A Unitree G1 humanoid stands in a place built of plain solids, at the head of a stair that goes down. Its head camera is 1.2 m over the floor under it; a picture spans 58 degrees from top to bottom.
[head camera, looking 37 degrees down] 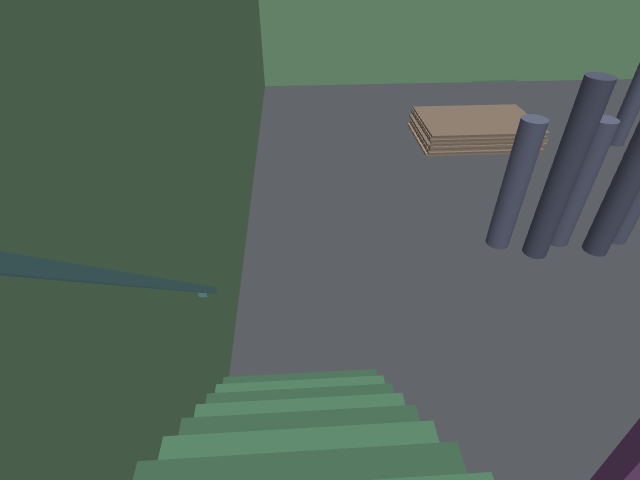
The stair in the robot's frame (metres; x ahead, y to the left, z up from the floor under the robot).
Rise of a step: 0.21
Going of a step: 0.21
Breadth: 1.21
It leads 4 degrees to the left of straight ahead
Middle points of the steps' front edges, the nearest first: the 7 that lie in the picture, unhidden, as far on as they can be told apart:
0.83 0.07 -0.43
1.04 0.09 -0.64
1.26 0.10 -0.86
1.47 0.11 -1.07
1.68 0.13 -1.28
1.90 0.14 -1.50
2.11 0.15 -1.71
